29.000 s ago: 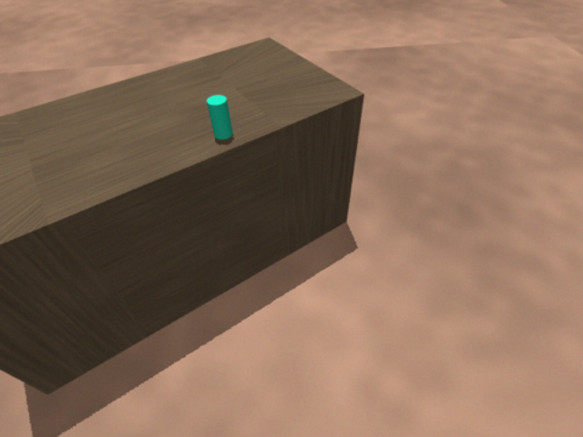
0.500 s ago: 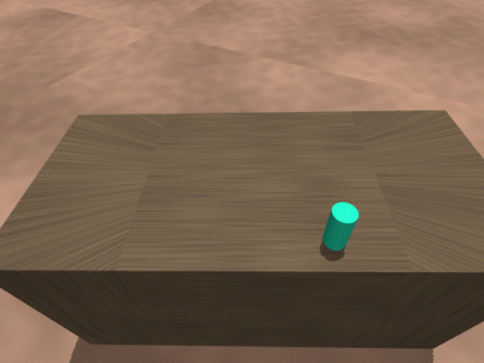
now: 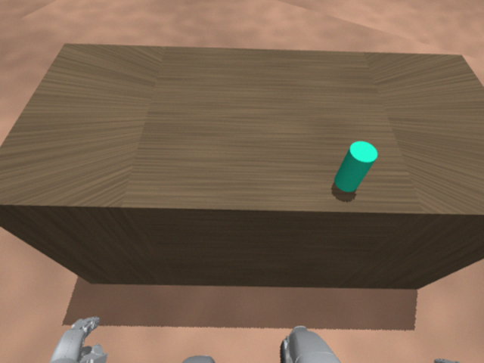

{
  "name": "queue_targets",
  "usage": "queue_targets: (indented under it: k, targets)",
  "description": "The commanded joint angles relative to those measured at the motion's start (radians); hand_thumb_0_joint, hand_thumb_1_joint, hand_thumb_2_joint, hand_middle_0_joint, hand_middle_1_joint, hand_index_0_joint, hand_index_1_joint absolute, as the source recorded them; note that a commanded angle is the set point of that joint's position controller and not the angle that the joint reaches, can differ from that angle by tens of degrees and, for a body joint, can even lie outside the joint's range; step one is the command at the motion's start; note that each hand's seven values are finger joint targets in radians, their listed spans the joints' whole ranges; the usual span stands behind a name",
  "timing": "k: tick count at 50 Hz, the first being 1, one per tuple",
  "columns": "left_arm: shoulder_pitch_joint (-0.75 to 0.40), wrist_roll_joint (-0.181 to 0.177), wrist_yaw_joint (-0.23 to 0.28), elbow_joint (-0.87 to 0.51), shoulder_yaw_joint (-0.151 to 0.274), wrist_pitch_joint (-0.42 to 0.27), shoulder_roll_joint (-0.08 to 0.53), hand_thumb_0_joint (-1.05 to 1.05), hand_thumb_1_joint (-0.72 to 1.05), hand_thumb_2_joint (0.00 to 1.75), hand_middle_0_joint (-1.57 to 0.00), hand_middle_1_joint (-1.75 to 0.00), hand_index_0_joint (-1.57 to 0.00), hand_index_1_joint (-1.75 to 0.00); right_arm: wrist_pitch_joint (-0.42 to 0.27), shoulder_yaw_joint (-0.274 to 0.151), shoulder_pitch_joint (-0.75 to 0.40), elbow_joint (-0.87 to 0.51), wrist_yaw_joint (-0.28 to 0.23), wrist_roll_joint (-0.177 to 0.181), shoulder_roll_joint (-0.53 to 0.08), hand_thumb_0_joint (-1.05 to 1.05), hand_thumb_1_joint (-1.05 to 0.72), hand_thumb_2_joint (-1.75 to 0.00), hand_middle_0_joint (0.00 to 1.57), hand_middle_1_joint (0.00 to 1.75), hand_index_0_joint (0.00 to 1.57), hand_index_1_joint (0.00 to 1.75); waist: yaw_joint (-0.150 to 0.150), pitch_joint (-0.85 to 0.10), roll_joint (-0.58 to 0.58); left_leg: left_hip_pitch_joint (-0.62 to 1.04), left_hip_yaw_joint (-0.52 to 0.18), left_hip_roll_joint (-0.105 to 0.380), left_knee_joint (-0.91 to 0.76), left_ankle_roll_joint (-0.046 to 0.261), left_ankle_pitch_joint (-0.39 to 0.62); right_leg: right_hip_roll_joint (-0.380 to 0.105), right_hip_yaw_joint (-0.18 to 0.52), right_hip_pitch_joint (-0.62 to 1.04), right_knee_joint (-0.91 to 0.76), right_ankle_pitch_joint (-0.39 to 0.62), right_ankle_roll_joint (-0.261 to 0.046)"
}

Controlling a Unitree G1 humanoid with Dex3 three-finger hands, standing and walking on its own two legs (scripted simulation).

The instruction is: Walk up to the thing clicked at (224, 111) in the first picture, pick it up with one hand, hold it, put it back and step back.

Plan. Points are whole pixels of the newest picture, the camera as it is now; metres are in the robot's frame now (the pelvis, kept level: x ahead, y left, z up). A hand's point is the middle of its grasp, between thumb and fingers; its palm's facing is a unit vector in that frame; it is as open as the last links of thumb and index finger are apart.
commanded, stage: step back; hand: right
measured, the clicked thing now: (354, 167) +0.49 -0.22 -0.04
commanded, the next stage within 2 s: none
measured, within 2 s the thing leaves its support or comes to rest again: neither
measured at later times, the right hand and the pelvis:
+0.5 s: hand out of the picture -0.01 -0.29 -0.14, palm faces +0.04 +0.93 -0.38, open 7.4 cm; pelvis -0.09 -0.02 +0.02, yaw -4 degrees
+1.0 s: hand out of the picture -0.13 -0.28 -0.10, palm faces -0.01 +0.89 -0.45, open 7.4 cm; pelvis -0.24 -0.01 +0.02, yaw -4 degrees
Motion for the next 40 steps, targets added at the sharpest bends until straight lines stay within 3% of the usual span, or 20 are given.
queue_targets:
  k: [1, 3, 4, 10, 14, 16, 17, 18, 19, 20, 22, 23, 25, 29, 33, 35, 36, 37, 38, 40]
  targets:
    - [-0.033, 0.013, 0.026, -0.096, 0.054, -0.008, 0.180, 0.00, 0.90, 0.90, -0.20, -0.30, -0.20, -0.30, -0.026, -0.081, 0.032, -0.082, -0.018, -0.015, -0.345, 0.00, -0.90, -0.90, 0.20, 0.30, 0.20, 0.30, -0.041, -0.188, 0.228, -0.018, -0.499, 0.426, -0.363, 0.274, 0.601, 0.179, 0.171, -0.019, 0.456, -0.348, -0.026]
    - [0.076, -0.011, 0.024, -0.065, 0.055, -0.010, 0.171, 0.00, 0.90, 0.90, -0.20, -0.30, -0.20, -0.30, -0.032, -0.057, -0.079, -0.105, -0.035, -0.015, -0.268, 0.00, -0.90, -0.90, 0.20, 0.30, 0.20, 0.30, 0.047, -0.187, 0.176, 0.114, -0.281, 0.306, -0.260, 0.216, 0.685, 0.181, 0.182, -0.112, 0.528, -0.222, -0.024]
    - [0.104, -0.014, 0.020, -0.065, 0.058, -0.011, 0.177, 0.00, 0.90, 0.90, -0.20, -0.30, -0.20, -0.30, -0.033, -0.053, -0.073, -0.119, -0.039, -0.012, -0.250, 0.00, -0.90, -0.90, 0.20, 0.30, 0.20, 0.30, 0.053, -0.187, 0.205, 0.138, -0.236, 0.278, -0.233, 0.197, 0.695, 0.175, 0.163, -0.111, 0.528, -0.188, -0.020]
    - [0.042, -0.002, 0.006, -0.142, 0.068, -0.023, 0.151, 0.00, 0.90, 0.90, -0.20, -0.30, -0.20, -0.30, -0.029, -0.055, 0.070, -0.126, -0.050, 0.001, -0.238, 0.00, -0.90, -0.90, 0.20, 0.30, 0.20, 0.30, -0.036, -0.206, 0.203, 0.293, -0.221, 0.295, -0.184, 0.224, 0.787, 0.148, 0.088, -0.076, 0.278, -0.208, 0.023]
    - [0.116, 0.000, -0.002, -0.131, 0.069, -0.035, 0.130, 0.00, 0.90, 0.90, -0.20, -0.30, -0.20, -0.30, -0.020, -0.051, 0.042, -0.154, -0.044, 0.004, -0.248, 0.00, -0.90, -0.90, 0.20, 0.30, 0.20, 0.30, -0.020, -0.276, 0.251, 0.259, -0.182, 0.271, -0.124, 0.190, 0.703, 0.100, -0.017, 0.100, -0.056, -0.144, -0.004]
    - [0.198, 0.008, -0.002, -0.092, 0.072, -0.042, 0.117, 0.00, 0.90, 0.90, -0.20, -0.30, -0.20, -0.30, -0.008, -0.047, 0.000, -0.167, -0.038, 0.015, -0.252, 0.00, -0.90, -0.90, 0.20, 0.30, 0.20, 0.30, 0.027, -0.289, 0.220, 0.146, -0.147, 0.247, -0.058, 0.153, 0.616, 0.103, -0.068, 0.267, -0.308, 0.083, -0.024]
    - [0.197, 0.021, 0.002, -0.093, 0.082, -0.050, 0.158, 0.00, 0.90, 0.90, -0.20, -0.30, -0.20, -0.30, -0.008, -0.032, 0.000, -0.169, -0.036, 0.023, -0.215, 0.00, -0.90, -0.90, 0.20, 0.30, 0.20, 0.30, 0.031, -0.285, 0.163, 0.020, -0.138, 0.217, -0.032, 0.102, 0.477, 0.055, 0.012, 0.365, -0.323, 0.206, -0.038]
    - [0.189, 0.027, 0.003, -0.109, 0.106, -0.057, 0.240, 0.00, 0.90, 0.90, -0.20, -0.30, -0.20, -0.30, -0.008, -0.014, 0.015, -0.179, -0.034, 0.031, -0.169, 0.00, -0.90, -0.90, 0.20, 0.30, 0.20, 0.30, 0.023, -0.272, -0.047, -0.166, -0.109, 0.084, 0.100, 0.036, 0.238, -0.113, 0.279, 0.432, -0.326, 0.340, -0.093]
    - [0.145, 0.008, -0.001, -0.124, 0.112, -0.049, 0.310, 0.00, 0.90, 0.90, -0.20, -0.30, -0.20, -0.30, 0.001, -0.020, -0.047, -0.185, -0.050, 0.035, -0.162, 0.00, -0.90, -0.90, 0.20, 0.30, 0.20, 0.30, 0.066, -0.212, -0.221, -0.182, -0.054, -0.061, 0.339, 0.003, -0.247, -0.310, 0.460, 0.238, -0.388, 0.475, -0.299]
    - [0.130, 0.015, -0.003, -0.150, 0.111, -0.056, 0.290, 0.00, 0.90, 0.90, -0.20, -0.30, -0.20, -0.30, 0.009, -0.034, -0.030, -0.166, -0.055, 0.027, -0.195, 0.00, -0.90, -0.90, 0.20, 0.30, 0.20, 0.30, 0.052, -0.166, -0.148, -0.173, -0.147, -0.041, 0.504, -0.007, -0.276, -0.330, 0.490, 0.169, -0.391, 0.476, -0.332]
    - [0.040, -0.004, 0.004, -0.175, 0.084, -0.051, 0.200, 0.00, 0.90, 0.90, -0.20, -0.30, -0.20, -0.30, 0.007, -0.026, 0.052, -0.132, -0.053, 0.039, -0.194, 0.00, -0.90, -0.90, 0.20, 0.30, 0.20, 0.30, -0.012, -0.175, -0.017, -0.191, -0.184, -0.061, 0.533, -0.005, -0.152, -0.173, 0.223, 0.221, -0.303, 0.540, -0.235]
    - [0.041, 0.002, 0.006, -0.181, 0.086, -0.046, 0.192, 0.00, 0.90, 0.90, -0.20, -0.30, -0.20, -0.30, -0.001, -0.019, 0.051, -0.131, -0.053, 0.041, -0.192, 0.00, -0.90, -0.90, 0.20, 0.30, 0.20, 0.30, -0.002, -0.172, -0.062, -0.193, -0.147, -0.074, 0.527, -0.013, -0.121, -0.150, 0.186, 0.217, -0.291, 0.539, -0.219]
    - [0.083, 0.008, 0.008, -0.192, 0.083, -0.045, 0.177, 0.00, 0.90, 0.90, -0.20, -0.30, -0.20, -0.30, -0.011, -0.013, 0.069, -0.129, -0.057, 0.032, -0.198, 0.00, -0.90, -0.90, 0.20, 0.30, 0.20, 0.30, 0.026, -0.213, -0.071, -0.227, -0.130, -0.076, 0.484, -0.034, -0.103, -0.126, 0.161, 0.319, -0.244, 0.581, -0.225]
    - [0.146, 0.011, 0.015, -0.202, 0.083, -0.038, 0.181, 0.00, 0.90, 0.90, -0.20, -0.30, -0.20, -0.30, -0.016, -0.012, 0.032, -0.159, -0.054, 0.019, -0.182, 0.00, -0.90, -0.90, 0.20, 0.30, 0.20, 0.30, 0.068, -0.216, -0.123, -0.230, -0.081, -0.043, 0.264, -0.043, -0.133, -0.169, 0.187, 0.402, -0.236, 0.588, -0.250]
    - [0.098, 0.005, 0.009, -0.224, 0.082, -0.025, 0.201, 0.00, 0.90, 0.90, -0.20, -0.30, -0.20, -0.30, -0.024, -0.025, 0.111, -0.134, -0.039, 0.008, -0.175, 0.00, -0.90, -0.90, 0.20, 0.30, 0.20, 0.30, 0.023, -0.264, -0.143, -0.062, -0.007, -0.012, -0.030, -0.009, -0.030, -0.157, 0.181, 0.342, -0.196, 0.437, -0.207]
    - [0.082, -0.002, 0.001, -0.231, 0.070, -0.016, 0.192, 0.00, 0.90, 0.90, -0.20, -0.30, -0.20, -0.30, -0.032, -0.037, 0.157, -0.117, -0.034, 0.000, -0.186, 0.00, -0.90, -0.90, 0.20, 0.30, 0.20, 0.30, -0.010, -0.263, -0.077, 0.080, -0.015, 0.008, -0.248, 0.019, 0.183, -0.123, 0.154, 0.222, -0.137, 0.287, -0.138]
    - [0.097, -0.004, -0.002, -0.234, 0.060, -0.011, 0.152, 0.00, 0.90, 0.90, -0.20, -0.30, -0.20, -0.30, -0.036, -0.052, 0.145, -0.124, -0.033, -0.019, -0.233, 0.00, -0.90, -0.90, 0.20, 0.30, 0.20, 0.30, -0.005, -0.246, 0.072, 0.127, -0.236, 0.157, -0.309, 0.072, 0.204, -0.039, 0.110, 0.073, -0.033, 0.081, -0.085]
    - [0.052, -0.011, 0.005, -0.248, 0.065, -0.017, 0.148, 0.00, 0.90, 0.90, -0.20, -0.30, -0.20, -0.30, -0.031, -0.072, 0.071, -0.150, -0.021, -0.012, -0.358, 0.00, -0.90, -0.90, 0.20, 0.30, 0.20, 0.30, -0.018, -0.209, 0.341, 0.010, -0.526, 0.399, -0.415, 0.227, 0.258, 0.151, -0.040, -0.005, 0.191, -0.264, -0.032]
    - [0.005, 0.009, 0.016, -0.232, 0.086, -0.014, 0.186, 0.00, 0.90, 0.90, -0.20, -0.30, -0.20, -0.30, -0.034, -0.080, 0.047, -0.163, -0.023, -0.020, -0.374, 0.00, -0.90, -0.90, 0.20, 0.30, 0.20, 0.30, -0.050, -0.174, 0.285, -0.108, -0.625, 0.460, -0.434, 0.309, 0.278, 0.154, 0.107, 0.033, 0.407, -0.347, -0.021]
    - [0.102, -0.016, 0.012, -0.182, 0.085, -0.007, 0.159, 0.00, 0.90, 0.90, -0.20, -0.30, -0.20, -0.30, -0.041, -0.044, -0.041, -0.167, -0.035, -0.018, -0.271, 0.00, -0.90, -0.90, 0.20, 0.30, 0.20, 0.30, 0.037, -0.153, 0.135, -0.053, -0.358, 0.330, -0.348, 0.225, 0.460, 0.191, 0.181, -0.024, 0.568, -0.249, -0.029]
